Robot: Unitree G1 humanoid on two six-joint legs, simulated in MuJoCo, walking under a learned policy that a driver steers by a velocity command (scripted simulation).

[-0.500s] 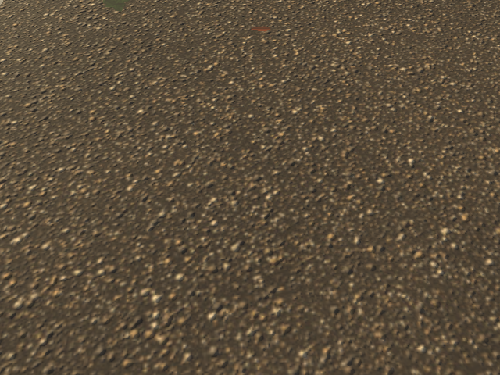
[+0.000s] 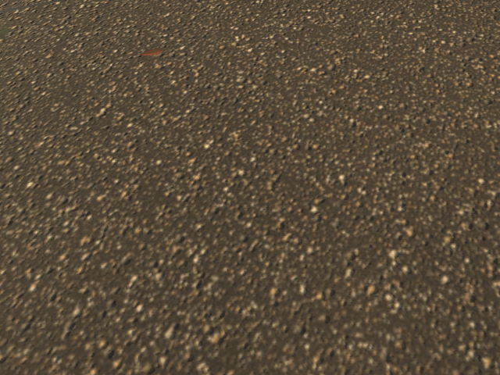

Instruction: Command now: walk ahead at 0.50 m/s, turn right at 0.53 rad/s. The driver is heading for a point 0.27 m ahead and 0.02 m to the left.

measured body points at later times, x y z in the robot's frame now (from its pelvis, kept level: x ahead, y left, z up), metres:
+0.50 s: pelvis +0.20 +0.05 -0.01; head +0.24 +0.05 +0.44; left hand +0.33 +0.31 -0.14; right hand +0.32 -0.21 -0.13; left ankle +0.31 +0.14 -0.74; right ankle +0.17 -0.10 -0.72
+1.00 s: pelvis +0.26 +0.02 -0.01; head +0.27 +0.01 +0.44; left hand +0.36 +0.26 -0.15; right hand +0.34 -0.25 -0.15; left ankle +0.31 +0.14 -0.74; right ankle +0.21 -0.10 -0.74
